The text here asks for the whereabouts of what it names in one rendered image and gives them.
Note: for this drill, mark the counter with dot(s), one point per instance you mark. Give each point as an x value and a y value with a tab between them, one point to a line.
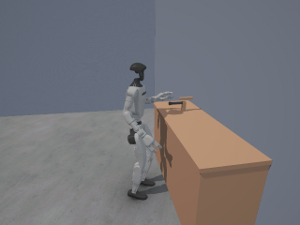
214	177

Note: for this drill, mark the robot right upper arm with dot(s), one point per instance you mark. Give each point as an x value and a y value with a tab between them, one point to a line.
131	93

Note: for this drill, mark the robot right hand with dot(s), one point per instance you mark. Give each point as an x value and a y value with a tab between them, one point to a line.
148	140

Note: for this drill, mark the right robot thigh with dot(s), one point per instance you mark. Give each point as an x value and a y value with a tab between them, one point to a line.
139	149

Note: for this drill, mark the left robot forearm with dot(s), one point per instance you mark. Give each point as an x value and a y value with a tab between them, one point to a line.
150	100

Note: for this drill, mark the robot head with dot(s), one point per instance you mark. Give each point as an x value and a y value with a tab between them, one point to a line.
138	68

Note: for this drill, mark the right robot forearm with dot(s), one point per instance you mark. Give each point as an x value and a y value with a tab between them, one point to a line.
131	121

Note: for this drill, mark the tap lever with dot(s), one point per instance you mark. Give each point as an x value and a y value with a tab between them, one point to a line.
175	103

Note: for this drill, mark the robot left hand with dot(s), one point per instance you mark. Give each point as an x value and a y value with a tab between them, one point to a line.
161	96

